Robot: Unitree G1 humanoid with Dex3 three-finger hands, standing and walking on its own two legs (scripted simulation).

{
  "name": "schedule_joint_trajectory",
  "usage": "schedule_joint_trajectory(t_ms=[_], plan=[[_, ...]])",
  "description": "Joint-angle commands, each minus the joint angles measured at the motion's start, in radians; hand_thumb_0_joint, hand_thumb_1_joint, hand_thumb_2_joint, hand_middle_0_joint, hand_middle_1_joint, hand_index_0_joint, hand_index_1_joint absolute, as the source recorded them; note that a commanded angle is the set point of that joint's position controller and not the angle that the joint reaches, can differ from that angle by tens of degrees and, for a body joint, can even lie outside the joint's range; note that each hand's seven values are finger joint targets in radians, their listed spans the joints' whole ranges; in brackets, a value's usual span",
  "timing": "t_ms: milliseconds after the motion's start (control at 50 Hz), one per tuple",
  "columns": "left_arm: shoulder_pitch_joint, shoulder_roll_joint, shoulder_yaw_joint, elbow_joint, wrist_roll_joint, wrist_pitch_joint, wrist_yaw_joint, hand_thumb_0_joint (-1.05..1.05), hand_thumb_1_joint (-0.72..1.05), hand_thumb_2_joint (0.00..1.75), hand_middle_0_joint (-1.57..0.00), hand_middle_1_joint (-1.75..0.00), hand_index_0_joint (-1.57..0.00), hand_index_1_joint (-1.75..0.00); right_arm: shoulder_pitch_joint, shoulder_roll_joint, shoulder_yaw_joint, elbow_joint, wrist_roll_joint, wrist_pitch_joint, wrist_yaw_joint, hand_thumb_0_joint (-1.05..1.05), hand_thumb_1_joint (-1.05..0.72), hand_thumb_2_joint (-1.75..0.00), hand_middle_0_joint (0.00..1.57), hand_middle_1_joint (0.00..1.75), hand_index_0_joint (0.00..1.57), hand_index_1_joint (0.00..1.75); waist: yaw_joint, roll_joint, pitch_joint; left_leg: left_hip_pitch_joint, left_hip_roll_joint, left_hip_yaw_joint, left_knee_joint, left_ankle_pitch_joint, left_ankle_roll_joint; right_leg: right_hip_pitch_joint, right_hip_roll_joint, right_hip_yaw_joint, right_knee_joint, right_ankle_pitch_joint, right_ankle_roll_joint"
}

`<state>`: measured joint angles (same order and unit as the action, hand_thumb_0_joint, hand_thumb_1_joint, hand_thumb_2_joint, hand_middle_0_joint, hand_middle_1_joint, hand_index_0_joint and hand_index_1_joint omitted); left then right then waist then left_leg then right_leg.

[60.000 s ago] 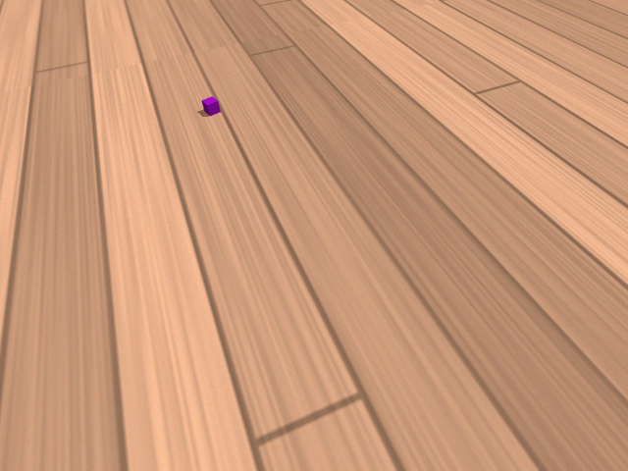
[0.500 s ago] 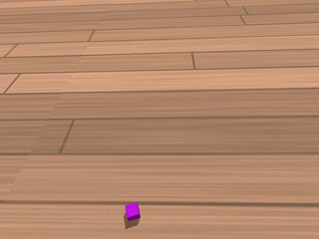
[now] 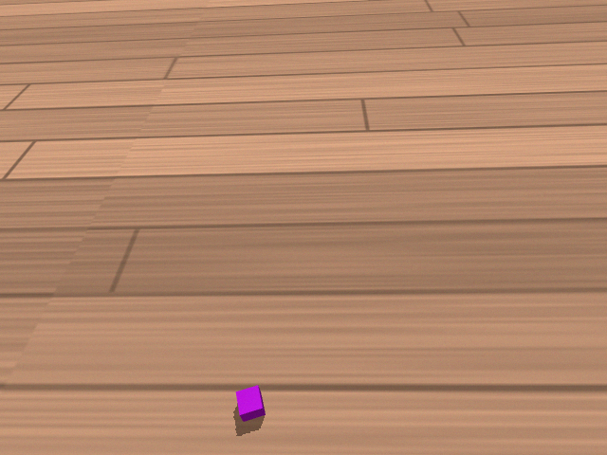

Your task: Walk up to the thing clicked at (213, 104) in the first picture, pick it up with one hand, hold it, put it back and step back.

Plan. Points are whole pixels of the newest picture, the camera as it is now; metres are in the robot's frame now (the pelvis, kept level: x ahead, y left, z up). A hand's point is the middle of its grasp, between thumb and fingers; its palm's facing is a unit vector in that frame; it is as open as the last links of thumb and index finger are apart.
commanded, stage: stand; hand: left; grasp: from above
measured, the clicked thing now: (250, 403) +0.42 +0.23 -0.75
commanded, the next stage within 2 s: step back in 0.34 s
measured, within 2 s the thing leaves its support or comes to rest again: neither
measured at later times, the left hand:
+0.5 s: hand out of the picture +0.07 +0.27 -0.16, palm faces +0.00 -0.93 -0.36, open 7.4 cm
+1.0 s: hand out of the picture +0.03 +0.30 -0.18, palm faces -0.11 -0.92 -0.37, open 7.4 cm
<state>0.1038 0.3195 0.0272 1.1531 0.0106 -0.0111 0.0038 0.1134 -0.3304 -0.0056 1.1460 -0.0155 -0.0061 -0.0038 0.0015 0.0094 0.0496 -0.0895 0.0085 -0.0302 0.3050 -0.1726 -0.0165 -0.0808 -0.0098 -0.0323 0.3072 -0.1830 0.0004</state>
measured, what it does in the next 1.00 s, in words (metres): walks backwards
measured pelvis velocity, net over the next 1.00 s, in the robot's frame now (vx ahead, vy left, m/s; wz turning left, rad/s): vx -0.10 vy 0.05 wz -0.08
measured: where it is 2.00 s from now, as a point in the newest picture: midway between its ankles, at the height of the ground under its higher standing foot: outside the picture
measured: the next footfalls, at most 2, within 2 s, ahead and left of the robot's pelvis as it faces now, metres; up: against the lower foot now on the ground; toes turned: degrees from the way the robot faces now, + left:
right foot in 1.04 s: -0.09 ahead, -0.08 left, +0.00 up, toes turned -1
left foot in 1.40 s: -0.18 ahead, +0.17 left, +0.00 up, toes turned -4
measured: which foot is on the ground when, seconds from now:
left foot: down 0.00-1.00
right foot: down 0.00-0.62, up 0.64-1.00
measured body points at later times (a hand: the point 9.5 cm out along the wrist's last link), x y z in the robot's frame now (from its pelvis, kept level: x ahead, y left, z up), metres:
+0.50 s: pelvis -0.02 +0.01 -0.01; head +0.03 +0.01 +0.44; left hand +0.07 +0.31 -0.14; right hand +0.06 -0.31 -0.14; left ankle -0.02 +0.13 -0.73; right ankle -0.01 -0.12 -0.75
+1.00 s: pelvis -0.10 +0.05 -0.02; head -0.02 +0.05 +0.42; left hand +0.03 +0.35 -0.15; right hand -0.03 -0.27 -0.14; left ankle -0.06 +0.14 -0.75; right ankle -0.13 -0.08 -0.73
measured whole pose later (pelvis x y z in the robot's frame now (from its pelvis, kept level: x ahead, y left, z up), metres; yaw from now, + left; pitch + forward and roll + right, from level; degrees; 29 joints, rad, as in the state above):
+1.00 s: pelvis -0.10 +0.05 -0.02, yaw -5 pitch -2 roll +0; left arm 0.11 0.38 0.07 0.88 0.01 0.05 0.01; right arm 0.11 -0.34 -0.04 0.87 -0.02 0.03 -0.01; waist -0.01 -0.03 0.22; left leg -0.32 0.00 0.05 0.63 -0.28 0.04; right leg -0.31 0.05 0.10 0.82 -0.47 0.01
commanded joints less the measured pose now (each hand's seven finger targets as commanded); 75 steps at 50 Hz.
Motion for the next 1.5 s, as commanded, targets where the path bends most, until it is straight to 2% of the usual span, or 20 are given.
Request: schedule_joint_trajectory(t_ms=[0, 300, 320, 400, 460, 520, 560, 600, 620, 640, 920, 1020, 1060, 1080, 1160, 1320, 1380, 1400, 1440, 1480], plan=[[-0.034, 0.211, 0.031, -0.052, -0.001, -0.021, 0.013, 0.00, 0.90, 0.90, -0.20, -0.30, -0.20, -0.30, -0.028, -0.198, -0.033, -0.059, 0.001, -0.025, -0.015, 0.00, -0.90, -0.90, 0.20, 0.30, 0.20, 0.30, 0.002, -0.012, -0.050, -0.020, 0.110, -0.082, -0.046, 0.131, 0.034, 0.006, -0.121, 0.097, -0.047, 0.107, -0.018], [-0.031, 0.219, 0.029, -0.058, 0.000, -0.023, 0.014, 0.00, 0.90, 0.90, -0.20, -0.30, -0.20, -0.30, -0.032, -0.207, -0.034, -0.063, 0.002, -0.022, -0.014, 0.00, -0.90, -0.90, 0.20, 0.30, 0.20, 0.30, -0.001, 0.002, -0.054, -0.018, 0.111, -0.080, -0.041, 0.119, 0.035, 0.009, -0.122, 0.100, -0.050, 0.121, -0.020], [-0.024, 0.304, 0.073, -0.086, -0.017, -0.015, 0.018, 0.00, 0.90, 0.90, -0.20, -0.30, -0.20, -0.30, -0.069, -0.259, -0.053, -0.087, 0.007, -0.005, -0.007, 0.00, -0.90, -0.90, 0.20, 0.30, 0.20, 0.30, 0.001, -0.025, 0.048, -0.094, 0.085, -0.080, 0.083, 0.264, 0.054, -0.066, -0.118, 0.128, 0.023, 0.326, -0.029], [-0.019, 0.322, 0.091, -0.148, -0.016, -0.006, 0.027, 0.00, 0.90, 0.90, -0.20, -0.30, -0.20, -0.30, -0.020, -0.224, -0.059, -0.129, 0.021, 0.019, -0.006, 0.00, -0.90, -0.90, 0.20, 0.30, 0.20, 0.30, -0.011, -0.099, -0.062, -0.126, -0.010, 0.004, 0.317, 0.135, 0.039, -0.036, -0.232, 0.210, 0.033, 0.468, -0.154], [-0.080, 0.325, 0.099, -0.223, 0.008, 0.000, 0.030, 0.00, 0.90, 0.90, -0.20, -0.30, -0.20, -0.30, 0.031, -0.228, -0.078, -0.156, 0.011, 0.042, 0.001, 0.00, -0.90, -0.90, 0.20, 0.30, 0.20, 0.30, -0.018, -0.174, -0.106, -0.178, -0.045, -0.032, 0.572, -0.347, 0.052, -0.091, -0.350, 0.287, 0.056, 0.455, -0.265], [-0.136, 0.303, 0.089, -0.272, 0.015, 0.012, 0.028, 0.00, 0.90, 0.90, -0.20, -0.30, -0.20, -0.30, 0.080, -0.229, -0.087, -0.175, 0.017, 0.041, 0.008, 0.00, -0.90, -0.90, 0.20, 0.30, 0.20, 0.30, -0.050, -0.185, -0.113, -0.156, -0.019, -0.040, 0.494, -0.295, 0.068, -0.131, -0.298, 0.208, 0.143, 0.438, -0.216], [-0.145, 0.293, 0.080, -0.293, 0.010, 0.027, 0.026, 0.00, 0.90, 0.90, -0.20, -0.30, -0.20, -0.30, 0.104, -0.230, -0.091, -0.185, 0.010, 0.029, 0.005, 0.00, -0.90, -0.90, 0.20, 0.30, 0.20, 0.30, -0.059, -0.130, -0.113, -0.129, 0.001, -0.011, 0.252, 0.036, 0.055, -0.120, -0.211, 0.137, 0.259, 0.372, -0.134], [-0.119, 0.227, 0.067, -0.316, -0.015, 0.044, 0.027, 0.00, 0.90, 0.90, -0.20, -0.30, -0.20, -0.30, 0.071, -0.319, -0.113, -0.207, -0.014, 0.017, -0.004, 0.00, -0.90, -0.90, 0.20, 0.30, 0.20, 0.30, -0.042, 0.169, -0.098, -0.039, 0.191, -0.275, 0.080, 0.582, 0.105, -0.275, 0.043, 0.053, 0.530, 0.000, -0.034], [-0.087, 0.211, 0.068, -0.312, -0.012, 0.057, 0.035, 0.00, 0.90, 0.90, -0.20, -0.30, -0.20, -0.30, 0.085, -0.334, -0.117, -0.214, -0.024, 0.013, -0.008, 0.00, -0.90, -0.90, 0.20, 0.30, 0.20, 0.30, -0.032, 0.173, -0.100, 0.046, 0.256, -0.349, 0.085, 0.680, 0.153, -0.389, 0.115, 0.138, 0.623, -0.410, -0.034], [-0.038, 0.218, 0.066, -0.303, -0.005, 0.066, 0.039, 0.00, 0.90, 0.90, -0.20, -0.30, -0.20, -0.30, 0.080, -0.329, -0.115, -0.219, -0.023, 0.012, -0.012, 0.00, -0.90, -0.90, 0.20, 0.30, 0.20, 0.30, -0.014, 0.103, -0.106, 0.035, 0.276, -0.298, 0.133, 0.754, 0.192, -0.383, 0.105, 0.181, 0.729, -0.461, -0.034], [-0.007, 0.236, 0.093, -0.365, 0.005, 0.038, 0.026, 0.00, 0.90, 0.90, -0.20, -0.30, -0.20, -0.30, 0.075, -0.287, -0.112, -0.323, -0.005, 0.014, -0.037, 0.00, -0.90, -0.90, 0.20, 0.30, 0.20, 0.30, -0.052, 0.116, -0.118, 0.127, 0.231, -0.191, 0.238, 0.554, 0.249, -0.363, 0.047, 0.126, 0.510, -0.308, 0.015], [0.124, 0.257, 0.110, -0.312, 0.023, 0.016, 0.023, 0.00, 0.90, 0.90, -0.20, -0.30, -0.20, -0.30, -0.016, -0.265, -0.096, -0.350, 0.019, 0.031, -0.023, 0.00, -0.90, -0.90, 0.20, 0.30, 0.20, 0.30, 0.015, 0.037, -0.170, -0.153, 0.144, -0.120, 0.373, 0.221, 0.131, -0.007, -0.016, 0.166, 0.116, 0.159, -0.051], [0.049, 0.387, 0.133, -0.357, 0.017, 0.019, 0.018, 0.00, 0.90, 0.90, -0.20, -0.30, -0.20, -0.30, -0.038, -0.218, -0.088, -0.365, 0.022, 0.041, -0.029, 0.00, -0.90, -0.90, 0.20, 0.30, 0.20, 0.30, 0.036, -0.271, -0.068, -0.343, -0.108, -0.014, 0.720, -0.439, 0.030, -0.160, -0.359, 0.558, 0.030, 0.294, -0.312], [-0.007, 0.402, 0.136, -0.397, 0.024, 0.015, 0.021, 0.00, 0.90, 0.90, -0.20, -0.30, -0.20, -0.30, -0.008, -0.247, -0.104, -0.344, 0.013, 0.048, -0.036, 0.00, -0.90, -0.90, 0.20, 0.30, 0.20, 0.30, 0.025, -0.266, -0.011, -0.276, -0.085, -0.103, 0.878, -0.491, 0.013, -0.321, -0.416, 0.628, 0.013, 0.276, -0.362], [-0.064, 0.273, 0.113, -0.424, 0.019, 0.019, 0.026, 0.00, 0.90, 0.90, -0.20, -0.30, -0.20, -0.30, 0.068, -0.243, -0.092, -0.294, 0.023, 0.038, -0.025, 0.00, -0.90, -0.90, 0.20, 0.30, 0.20, 0.30, -0.022, -0.129, -0.013, -0.339, -0.149, -0.122, 0.920, -0.334, 0.006, -0.207, -0.192, 0.276, 0.097, 0.313, -0.218], [0.031, 0.276, 0.110, -0.449, 0.017, 0.045, 0.028, 0.00, 0.90, 0.90, -0.20, -0.30, -0.20, -0.30, 0.107, -0.225, -0.082, -0.316, 0.007, 0.011, -0.031, 0.00, -0.90, -0.90, 0.20, 0.30, 0.20, 0.30, 0.017, -0.243, -0.156, -0.276, -0.019, -0.026, 0.272, -0.276, 0.008, 0.100, -0.205, 0.272, 0.254, 0.444, -0.194], [0.034, 0.245, 0.093, -0.464, 0.000, 0.068, 0.015, 0.00, 0.90, 0.90, -0.20, -0.30, -0.20, -0.30, 0.128, -0.267, -0.110, -0.305, -0.026, 0.002, -0.026, 0.00, -0.90, -0.90, 0.20, 0.30, 0.20, 0.30, 0.005, -0.071, -0.126, -0.035, 0.060, -0.135, 0.038, 0.077, 0.046, -0.188, -0.087, 0.201, 0.382, 0.133, -0.079], [0.052, 0.208, 0.085, -0.467, -0.003, 0.066, 0.015, 0.00, 0.90, 0.90, -0.20, -0.30, -0.20, -0.30, 0.096, -0.367, -0.130, -0.321, -0.039, 0.003, -0.021, 0.00, -0.90, -0.90, 0.20, 0.30, 0.20, 0.30, 0.009, 0.185, -0.107, 0.035, 0.280, -0.420, 0.012, 0.223, 0.134, -0.415, 0.076, 0.118, 0.565, -0.236, -0.030], [-0.045, 0.275, 0.116, -0.466, 0.015, 0.065, 0.035, 0.00, 0.90, 0.90, -0.20, -0.30, -0.20, -0.30, 0.036, -0.426, -0.140, -0.349, -0.025, -0.001, -0.020, 0.00, -0.90, -0.90, 0.20, 0.30, 0.20, 0.30, -0.052, 0.224, -0.029, -0.268, 0.435, -0.546, -0.018, 0.217, 0.336, -0.327, 0.091, 0.236, 0.873, -0.459, -0.008], [0.011, 0.259, 0.116, -0.426, 0.000, 0.064, 0.024, 0.00, 0.90, 0.90, -0.20, -0.30, -0.20, -0.30, -0.043, -0.321, -0.106, -0.362, -0.032, -0.004, -0.022, 0.00, -0.90, -0.90, 0.20, 0.30, 0.20, 0.30, 0.013, 0.123, -0.023, -0.208, 0.268, -0.265, 0.053, 0.323, 0.250, -0.363, 0.126, 0.261, 0.971, -0.352, -0.017]])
